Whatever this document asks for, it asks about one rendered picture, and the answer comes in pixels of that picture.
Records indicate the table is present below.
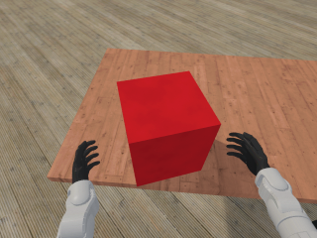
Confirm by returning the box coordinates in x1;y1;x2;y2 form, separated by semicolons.
47;48;317;229

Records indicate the robot right hand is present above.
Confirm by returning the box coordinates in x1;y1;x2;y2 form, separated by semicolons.
226;132;270;176

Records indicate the carton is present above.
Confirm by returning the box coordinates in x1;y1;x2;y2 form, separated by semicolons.
117;71;221;186

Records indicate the robot left hand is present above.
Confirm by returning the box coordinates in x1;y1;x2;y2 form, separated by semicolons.
72;140;100;183

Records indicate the right robot forearm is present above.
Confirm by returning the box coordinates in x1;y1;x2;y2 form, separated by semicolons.
255;168;317;238

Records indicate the left robot forearm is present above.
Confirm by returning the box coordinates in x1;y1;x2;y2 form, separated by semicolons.
56;179;100;238

